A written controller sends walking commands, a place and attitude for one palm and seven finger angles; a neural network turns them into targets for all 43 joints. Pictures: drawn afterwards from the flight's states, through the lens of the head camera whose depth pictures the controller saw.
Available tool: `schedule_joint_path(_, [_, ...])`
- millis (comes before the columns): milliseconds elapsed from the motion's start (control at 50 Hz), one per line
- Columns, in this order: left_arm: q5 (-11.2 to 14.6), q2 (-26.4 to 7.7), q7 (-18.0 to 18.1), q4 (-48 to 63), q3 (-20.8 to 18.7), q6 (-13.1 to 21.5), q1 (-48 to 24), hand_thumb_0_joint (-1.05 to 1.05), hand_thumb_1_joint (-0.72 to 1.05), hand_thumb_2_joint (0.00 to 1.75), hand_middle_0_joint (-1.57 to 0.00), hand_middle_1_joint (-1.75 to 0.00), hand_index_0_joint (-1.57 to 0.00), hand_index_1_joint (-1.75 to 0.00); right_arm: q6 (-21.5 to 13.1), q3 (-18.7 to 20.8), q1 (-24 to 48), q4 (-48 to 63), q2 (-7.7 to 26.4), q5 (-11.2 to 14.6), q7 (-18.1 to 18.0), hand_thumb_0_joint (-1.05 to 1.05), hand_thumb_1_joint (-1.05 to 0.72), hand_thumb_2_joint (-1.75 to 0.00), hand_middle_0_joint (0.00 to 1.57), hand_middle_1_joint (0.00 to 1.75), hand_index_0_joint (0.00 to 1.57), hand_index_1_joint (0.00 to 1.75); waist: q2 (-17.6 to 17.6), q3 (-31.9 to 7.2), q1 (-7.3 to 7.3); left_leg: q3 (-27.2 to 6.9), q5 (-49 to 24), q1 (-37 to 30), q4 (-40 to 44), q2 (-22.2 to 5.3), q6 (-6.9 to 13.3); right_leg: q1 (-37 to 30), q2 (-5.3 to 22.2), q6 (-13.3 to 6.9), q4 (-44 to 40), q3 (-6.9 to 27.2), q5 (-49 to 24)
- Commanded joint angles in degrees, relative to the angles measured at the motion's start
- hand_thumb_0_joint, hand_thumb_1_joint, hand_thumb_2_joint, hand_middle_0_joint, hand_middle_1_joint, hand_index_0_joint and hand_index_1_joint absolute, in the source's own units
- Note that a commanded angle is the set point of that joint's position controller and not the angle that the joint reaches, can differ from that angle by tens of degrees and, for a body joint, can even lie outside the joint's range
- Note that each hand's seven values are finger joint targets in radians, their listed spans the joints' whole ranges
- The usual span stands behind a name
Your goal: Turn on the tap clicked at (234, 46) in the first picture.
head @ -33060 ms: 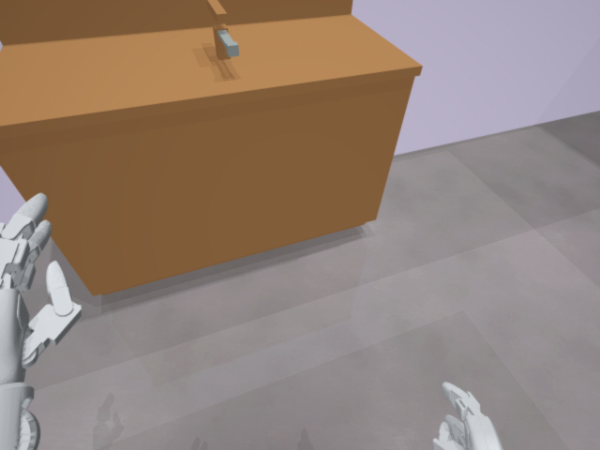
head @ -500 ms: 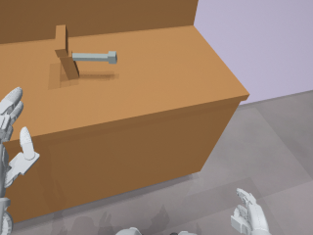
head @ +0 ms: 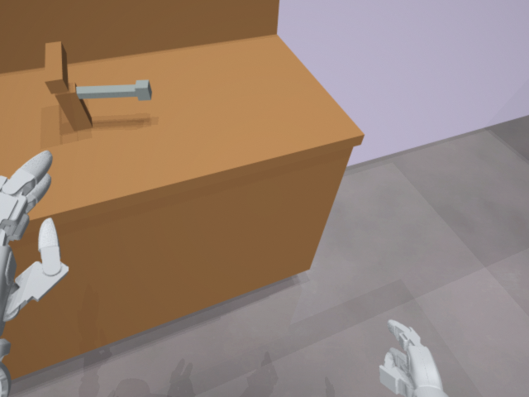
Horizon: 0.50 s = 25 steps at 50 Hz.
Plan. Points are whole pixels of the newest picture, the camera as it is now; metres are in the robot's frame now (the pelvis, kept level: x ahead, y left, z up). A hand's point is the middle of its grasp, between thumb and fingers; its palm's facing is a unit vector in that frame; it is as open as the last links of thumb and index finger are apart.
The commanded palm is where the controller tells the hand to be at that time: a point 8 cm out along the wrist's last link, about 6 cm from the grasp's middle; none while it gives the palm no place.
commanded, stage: step back with the hand held close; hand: left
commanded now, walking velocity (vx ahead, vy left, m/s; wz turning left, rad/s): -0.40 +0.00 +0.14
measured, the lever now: (143, 90) +0.63 +0.31 +0.09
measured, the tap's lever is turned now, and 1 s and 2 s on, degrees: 76 76 76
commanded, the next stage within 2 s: stop stepping back and stand still in 0.30 s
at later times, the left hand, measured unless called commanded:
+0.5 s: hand out of the picture +0.05 +0.19 +0.17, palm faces +0.45 -0.79 -0.42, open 7.4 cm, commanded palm +0.00 +0.22 +0.18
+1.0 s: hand out of the picture -0.05 +0.17 +0.16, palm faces +0.53 -0.76 -0.36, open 7.4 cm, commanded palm -0.11 +0.21 +0.18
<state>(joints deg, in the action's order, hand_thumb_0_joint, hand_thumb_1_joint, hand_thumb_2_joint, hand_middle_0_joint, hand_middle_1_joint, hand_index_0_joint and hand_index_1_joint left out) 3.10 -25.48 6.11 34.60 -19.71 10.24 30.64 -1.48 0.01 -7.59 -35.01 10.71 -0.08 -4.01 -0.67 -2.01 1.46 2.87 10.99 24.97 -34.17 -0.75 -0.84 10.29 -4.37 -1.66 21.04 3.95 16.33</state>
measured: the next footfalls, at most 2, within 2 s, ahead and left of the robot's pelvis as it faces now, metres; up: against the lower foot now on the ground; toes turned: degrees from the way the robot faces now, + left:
right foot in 0.36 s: -0.13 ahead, -0.16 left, +0.00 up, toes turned +8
left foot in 0.68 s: -0.23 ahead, +0.07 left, +0.00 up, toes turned +7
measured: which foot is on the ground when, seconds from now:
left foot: down 0.00-0.36, up 0.38-0.66, down 0.68-0.86, up 0.88-1.00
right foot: down 0.00-0.08, up 0.10-0.34, down 0.36-1.00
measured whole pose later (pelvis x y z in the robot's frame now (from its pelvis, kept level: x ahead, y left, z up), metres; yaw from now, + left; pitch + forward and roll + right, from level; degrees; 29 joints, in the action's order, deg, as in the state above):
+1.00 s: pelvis -0.23 -0.09 -0.01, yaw +9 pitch -3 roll +2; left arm 1.8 -16.9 8.1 24.3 -17.6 7.1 24.5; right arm -5.1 0.5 -14.1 -39.9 11.8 -0.5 -3.3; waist 0.7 1.5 0.1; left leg 2.0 24.7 20.2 -52.7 -0.4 1.1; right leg 17.9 -1.5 -5.5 30.9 -4.4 10.8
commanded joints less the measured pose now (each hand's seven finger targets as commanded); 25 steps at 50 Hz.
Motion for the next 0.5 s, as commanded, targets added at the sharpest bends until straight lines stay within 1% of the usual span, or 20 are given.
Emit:
schedule_joint_path(0, [0.1,-7.2,1.6,4.3,-6.0,2.0,-4.6,0.0,0.9,0.9,-0.2,-0.3,-0.2,-0.3,-1.7,2.2,2.6,9.0,8.3,0.7,-1.7,0.0,-0.9,-0.9,0.2,0.3,0.2,0.3,0.6,-9.0,-1.75,-1.5,-25.7,-11.9,8.3,-1.2,0.2,-4.1,9.3,3.2,6.1,-0.8,-58.1])
schedule_joint_path(20, [0.1,-8.0,1.9,6.7,-5.9,2.0,-5.8,0.0,0.9,0.9,-0.2,-0.3,-0.2,-0.3,-1.8,2.9,2.6,9.0,9.1,1.4,-1.7,0.0,-0.9,-0.9,0.2,0.3,0.2,0.3,2.9,-12.1,-1.42,-3.1,-44.4,-22.3,9.0,-4.3,1.2,1.5,6.6,5.1,7.2,-2.5,-45.8])
schedule_joint_path(40, [0.5,-8.1,2.3,6.7,-6.3,1.8,-2.6,0.0,0.9,0.9,-0.2,-0.3,-0.2,-0.3,-1.9,3.2,1.6,9.3,9.4,1.6,-1.4,0.0,-0.9,-0.9,0.2,0.3,0.2,0.3,7.2,-15.3,-0.81,-7.1,-58.9,-30.9,8.1,-8.4,2.9,7.9,3.9,5.1,10.4,-1.9,-22.5])
schedule_joint_path(60, [0.7,-7.3,2.5,7.7,-5.2,1.6,-0.9,0.0,0.9,0.9,-0.2,-0.3,-0.2,-0.3,-2.5,3.2,1.6,9.7,9.3,1.1,-0.6,0.0,-0.9,-0.9,0.2,0.3,0.2,0.3,12.2,-16.9,-0.36,-11.9,-66.3,-33.5,10.4,-12.5,3.8,12.0,2.3,3.3,15.0,-0.9,1.4])
schedule_joint_path(80, [0.3,-6.4,2.3,9.2,-4.3,1.4,-0.2,0.0,0.9,0.9,-0.2,-0.3,-0.2,-0.3,-3.6,3.3,1.8,9.5,8.9,0.1,0.2,0.0,-0.9,-0.9,0.2,0.3,0.2,0.3,14.2,-16.9,0.42,-13.8,-60.2,-30.3,13.0,-14.4,4.0,10.8,2.1,2.3,21.1,0.6,10.0])
schedule_joint_path(100, [-0.1,-6.5,2.7,11.5,-4.7,1.2,-1.2,0.0,0.9,0.9,-0.2,-0.3,-0.2,-0.3,-4.8,3.6,1.7,9.1,8.6,-0.1,0.5,0.0,-0.9,-0.9,0.2,0.3,0.2,0.3,13.4,-15.5,0.79,-13.3,-50.9,-26.6,14.8,-14.9,5.6,9.9,2.6,2.1,23.4,0.8,11.1])
schedule_joint_path(140, [0.1,-6.5,3.8,12.6,-4.7,-0.2,-1.4,0.0,0.9,0.9,-0.2,-0.3,-0.2,-0.3,-6.7,3.7,0.7,8.2,8.7,0.1,0.3,0.0,-0.9,-0.9,0.2,0.3,0.2,0.3,11.6,-12.0,0.13,-13.5,-43.0,-23.4,16.5,-14.6,7.3,11.0,3.0,2.5,23.2,0.2,7.9])
schedule_joint_path(200, [0.1,-7.0,4.7,11.2,-6.2,-1.1,-1.0,0.0,0.9,0.9,-0.2,-0.3,-0.2,-0.3,-8.5,3.9,2.7,7.3,9.0,-0.6,-0.4,0.0,-0.9,-0.9,0.2,0.3,0.2,0.3,12.2,-7.8,0.04,-13.7,-12.6,-8.7,23.6,-13.9,7.6,4.5,2.6,2.4,25.0,-1.8,7.0])
schedule_joint_path(220, [0.1,-8.6,5.0,12.0,-7.8,-0.9,-1.7,0.0,0.9,0.9,-0.2,-0.3,-0.2,-0.3,-8.7,4.0,3.2,7.3,9.1,-0.8,-0.7,0.0,-0.9,-0.9,0.2,0.3,0.2,0.3,12.1,-7.5,0.07,-13.7,-3.9,-6.1,25.2,-13.3,7.5,2.8,2.3,2.1,23.7,-2.3,6.9])
schedule_joint_path(260, [0.6,-7.0,5.2,8.9,-7.3,-0.8,-0.1,0.0,0.9,0.9,-0.2,-0.3,-0.2,-0.3,-8.5,3.6,4.3,6.8,8.7,-1.2,-0.9,0.0,-0.9,-0.9,0.2,0.3,0.2,0.3,12.3,-6.3,0.56,-12.4,8.6,-1.0,26.7,-11.5,6.3,-1.8,2.0,1.3,15.3,-4.3,6.4])
schedule_joint_path(300, [0.5,-6.6,4.7,8.7,-6.5,-0.1,-1.3,0.0,0.9,0.9,-0.2,-0.3,-0.2,-0.3,-8.1,3.6,5.1,6.7,8.8,-1.1,-1.1,0.0,-0.9,-0.9,0.2,0.3,0.2,0.3,8.5,-3.8,0.76,-8.6,14.5,-0.1,19.4,-6.8,2.7,-1.1,3.4,0.7,-1.4,-4.6,-0.8])
schedule_joint_path(320, [-0.4,-8.3,4.3,9.6,-6.8,0.4,-2.5,0.0,0.9,0.9,-0.2,-0.3,-0.2,-0.3,-7.4,3.5,4.3,6.8,8.0,-1.3,-0.8,0.0,-0.9,-0.9,0.2,0.3,0.2,0.3,-0.1,-3.0,-0.23,-5.3,14.9,-1.9,9.7,-2.0,0.2,4.6,9.7,-1.1,-9.9,3.3,1.6])
schedule_joint_path(340, [-0.9,-8.6,4.1,9.5,-6.0,1.1,-5.6,0.0,0.9,0.9,-0.2,-0.3,-0.2,-0.3,-7.0,3.0,3.3,6.1,6.8,-1.3,-0.6,0.0,-0.9,-0.9,0.2,0.3,0.2,0.3,-8.9,-2.3,-0.56,-1.4,10.0,-7.1,-6.8,3.0,-2.2,15.4,20.3,-5.6,-16.1,16.7,-0.7])
schedule_joint_path(360, [-1.5,-7.6,3.9,8.5,-5.0,0.8,-7.1,0.0,0.9,0.9,-0.2,-0.3,-0.2,-0.3,-7.2,4.1,2.2,5.1,7.4,-0.6,-0.7,0.0,-0.9,-0.9,0.2,0.3,0.2,0.3,-13.1,-3.9,0.32,-3.7,14.5,-5.2,-21.9,4.0,-1.3,18.5,23.8,-7.3,-14.3,18.2,-8.3])
schedule_joint_path(380, [-1.9,-6.5,3.4,7.2,-4.4,0.0,-7.2,0.0,0.9,0.9,-0.2,-0.3,-0.2,-0.3,-7.1,4.0,1.1,4.8,6.7,-1.1,-0.7,0.0,-0.9,-0.9,0.2,0.3,0.2,0.3,-12.4,-5.1,-1.03,-5.6,14.9,-1.7,-26.7,3.4,-0.9,13.7,22.0,-6.4,-10.0,12.8,-17.8])
schedule_joint_path(400, [-2.0,-5.7,3.2,5.0,-4.4,-0.1,-7.3,0.0,0.9,0.9,-0.2,-0.3,-0.2,-0.3,-6.6,3.1,1.0,5.7,5.5,-1.0,-0.6,0.0,-0.9,-0.9,0.2,0.3,0.2,0.3,-9.4,-5.5,-2.3,-5.1,12.0,0.0,-26.4,1.6,-1.0,8.9,19.9,-5.7,-6.0,8.0,-22.7])
schedule_joint_path(420, [-2.1,-4.9,2.9,4.7,-3.6,-0.1,-10.3,0.0,0.9,0.9,-0.2,-0.3,-0.2,-0.3,-6.2,2.6,1.8,6.2,5.7,-1.1,-0.6,0.0,-0.9,-0.9,0.2,0.3,0.2,0.3,-6.1,-7.1,-2.67,-3.7,11.0,-0.6,-23.1,1.2,-1.0,5.6,18.8,-5.2,-3.8,6.6,-24.6])
schedule_joint_path(440, [-1.8,-4.4,3.4,-0.3,-4.3,-0.4,-8.3,0.0,0.9,0.9,-0.2,-0.3,-0.2,-0.3,-5.9,2.3,1.8,6.4,5.7,-0.5,-1.2,0.0,-0.9,-0.9,0.2,0.3,0.2,0.3,-4.5,-5.8,-2.35,-2.7,11.1,-2.0,-20.0,0.8,-0.6,4.9,18.9,-5.1,-4.0,6.6,-22.9])
schedule_joint_path(460, [-1.8,-3.8,3.8,-1.9,-3.9,-0.8,-7.8,0.0,0.9,0.9,-0.2,-0.3,-0.2,-0.3,-5.5,2.4,1.2,6.7,6.4,-0.1,-1.4,0.0,-0.9,-0.9,0.2,0.3,0.2,0.3,-4.2,-6.1,-1.93,-2.5,12.1,-4.0,-16.2,1.1,-0.1,4.0,19.2,-4.7,-4.8,7.5,-18.1])
schedule_joint_path(480, [-1.7,-4.1,4.2,-0.7,-3.8,-1.0,-9.2,0.0,0.9,0.9,-0.2,-0.3,-0.2,-0.3,-5.2,2.6,1.2,7.4,7.0,0.1,-1.6,0.0,-0.9,-0.9,0.2,0.3,0.2,0.3,-5.6,-5.4,-1.57,-2.1,13.4,-5.7,-12.9,1.6,0.4,4.2,19.4,-4.3,-6.5,8.5,-11.6])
